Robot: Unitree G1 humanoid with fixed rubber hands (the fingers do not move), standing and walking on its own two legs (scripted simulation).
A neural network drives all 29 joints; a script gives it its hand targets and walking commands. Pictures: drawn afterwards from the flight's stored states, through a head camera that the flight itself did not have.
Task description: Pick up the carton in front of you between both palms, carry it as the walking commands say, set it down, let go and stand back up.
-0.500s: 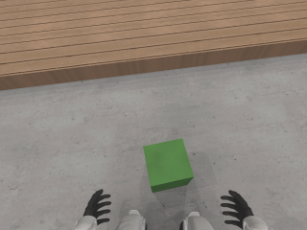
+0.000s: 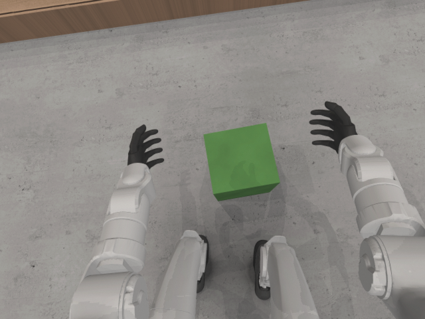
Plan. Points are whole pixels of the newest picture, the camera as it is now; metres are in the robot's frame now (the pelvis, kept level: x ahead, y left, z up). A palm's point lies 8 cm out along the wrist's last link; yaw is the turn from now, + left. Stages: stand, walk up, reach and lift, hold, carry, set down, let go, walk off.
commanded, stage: reach and lift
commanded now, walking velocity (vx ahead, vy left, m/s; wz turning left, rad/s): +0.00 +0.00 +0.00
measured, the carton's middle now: (239, 166) +0.48 +0.00 -0.54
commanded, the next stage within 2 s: none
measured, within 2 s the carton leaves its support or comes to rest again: leaves its support in 1.94 s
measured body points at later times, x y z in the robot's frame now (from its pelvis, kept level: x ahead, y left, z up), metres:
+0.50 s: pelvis +0.02 +0.00 -0.05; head +0.33 -0.02 +0.28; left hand +0.47 +0.20 -0.18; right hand +0.55 -0.18 -0.19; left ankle +0.09 +0.14 -0.63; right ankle +0.08 -0.11 -0.63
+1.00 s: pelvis -0.04 +0.01 -0.25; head +0.32 -0.01 +0.01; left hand +0.46 +0.20 -0.42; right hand +0.53 -0.17 -0.43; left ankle +0.08 +0.15 -0.63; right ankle +0.08 -0.11 -0.63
